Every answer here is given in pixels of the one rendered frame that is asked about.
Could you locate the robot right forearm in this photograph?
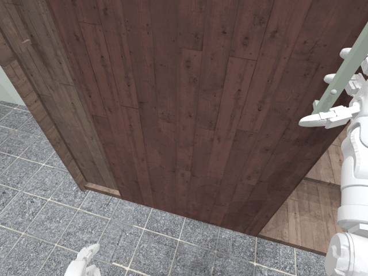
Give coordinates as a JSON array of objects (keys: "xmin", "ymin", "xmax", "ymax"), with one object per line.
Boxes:
[{"xmin": 337, "ymin": 117, "xmax": 368, "ymax": 238}]

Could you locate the right robot hand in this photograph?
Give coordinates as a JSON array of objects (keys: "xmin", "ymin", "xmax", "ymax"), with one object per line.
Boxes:
[{"xmin": 299, "ymin": 48, "xmax": 368, "ymax": 129}]

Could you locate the handle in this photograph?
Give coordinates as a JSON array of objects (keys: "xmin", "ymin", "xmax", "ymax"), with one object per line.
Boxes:
[
  {"xmin": 311, "ymin": 22, "xmax": 368, "ymax": 115},
  {"xmin": 0, "ymin": 2, "xmax": 26, "ymax": 53}
]

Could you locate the right robot upper arm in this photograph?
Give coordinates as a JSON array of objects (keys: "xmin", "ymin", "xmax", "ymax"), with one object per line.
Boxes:
[{"xmin": 324, "ymin": 232, "xmax": 368, "ymax": 276}]

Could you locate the wardrobe door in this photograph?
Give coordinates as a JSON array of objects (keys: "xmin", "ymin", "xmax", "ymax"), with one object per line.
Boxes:
[
  {"xmin": 45, "ymin": 0, "xmax": 368, "ymax": 237},
  {"xmin": 0, "ymin": 0, "xmax": 118, "ymax": 190}
]

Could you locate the left robot hand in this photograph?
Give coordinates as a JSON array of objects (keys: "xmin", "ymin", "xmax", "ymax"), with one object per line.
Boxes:
[{"xmin": 64, "ymin": 243, "xmax": 101, "ymax": 276}]

